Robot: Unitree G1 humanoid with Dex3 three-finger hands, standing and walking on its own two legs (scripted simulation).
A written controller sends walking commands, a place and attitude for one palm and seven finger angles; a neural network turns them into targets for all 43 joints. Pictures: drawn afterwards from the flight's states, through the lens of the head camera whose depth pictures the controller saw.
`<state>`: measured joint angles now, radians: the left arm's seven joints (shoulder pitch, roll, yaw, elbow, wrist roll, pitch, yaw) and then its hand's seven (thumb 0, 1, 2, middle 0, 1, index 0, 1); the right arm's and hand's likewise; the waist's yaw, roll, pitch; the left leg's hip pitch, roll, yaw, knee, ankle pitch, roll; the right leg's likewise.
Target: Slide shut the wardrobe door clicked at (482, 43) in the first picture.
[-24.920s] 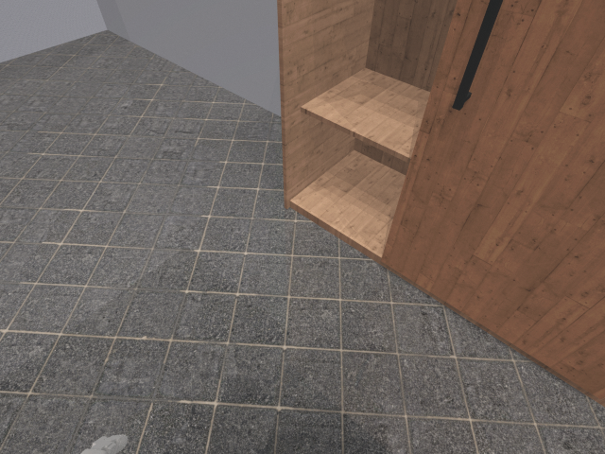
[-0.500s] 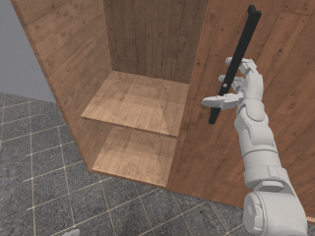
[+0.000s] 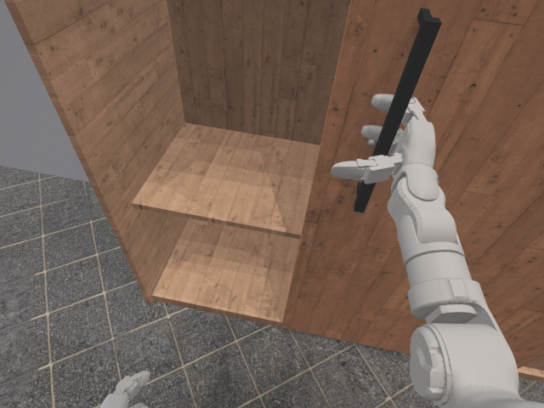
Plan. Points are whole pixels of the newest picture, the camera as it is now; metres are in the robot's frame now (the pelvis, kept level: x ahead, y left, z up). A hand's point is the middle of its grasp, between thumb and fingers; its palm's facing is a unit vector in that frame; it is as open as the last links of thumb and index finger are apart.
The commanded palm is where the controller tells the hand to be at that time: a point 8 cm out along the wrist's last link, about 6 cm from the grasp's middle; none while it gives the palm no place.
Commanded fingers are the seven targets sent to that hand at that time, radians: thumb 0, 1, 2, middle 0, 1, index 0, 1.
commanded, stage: slide the fingers in behind the handle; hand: right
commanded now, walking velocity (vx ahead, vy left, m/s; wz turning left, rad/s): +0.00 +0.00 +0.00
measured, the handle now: (386, 129) +0.50 -0.12 +0.19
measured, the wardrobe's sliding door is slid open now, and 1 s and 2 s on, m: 0.51 0.51 0.51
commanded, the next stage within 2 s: grip the handle and tug to test in 0.32 s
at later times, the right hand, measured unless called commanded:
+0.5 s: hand (373, 147) +0.43 -0.09 +0.20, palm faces +0.09 +1.00 +0.02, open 14.2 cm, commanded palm +0.41 -0.14 +0.18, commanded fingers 0.00 0.27 -0.40 0.32 1.23 0.32 1.23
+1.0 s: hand (373, 145) +0.44 -0.09 +0.20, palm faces +0.11 +0.99 +0.01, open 7.5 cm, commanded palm +0.41 -0.13 +0.18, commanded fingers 0.00 -0.90 -0.90 0.45 1.40 0.45 1.40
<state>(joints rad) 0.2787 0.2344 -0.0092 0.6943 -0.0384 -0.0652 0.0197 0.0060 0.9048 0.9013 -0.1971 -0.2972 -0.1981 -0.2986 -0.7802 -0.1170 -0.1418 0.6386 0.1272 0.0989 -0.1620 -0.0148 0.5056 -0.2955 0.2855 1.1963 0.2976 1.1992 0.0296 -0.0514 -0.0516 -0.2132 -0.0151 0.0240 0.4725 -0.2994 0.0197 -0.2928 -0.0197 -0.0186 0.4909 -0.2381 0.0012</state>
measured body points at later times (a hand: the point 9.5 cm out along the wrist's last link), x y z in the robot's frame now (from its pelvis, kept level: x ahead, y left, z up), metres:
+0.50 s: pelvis +0.00 -0.01 +0.00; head +0.00 +0.01 +0.45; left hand +0.11 +0.24 -0.12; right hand +0.42 -0.15 +0.20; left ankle -0.03 +0.11 -0.74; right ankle +0.01 -0.12 -0.74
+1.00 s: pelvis +0.00 -0.01 +0.00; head +0.00 +0.01 +0.45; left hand +0.11 +0.24 -0.12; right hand +0.43 -0.15 +0.20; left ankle -0.03 +0.11 -0.74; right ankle +0.01 -0.12 -0.74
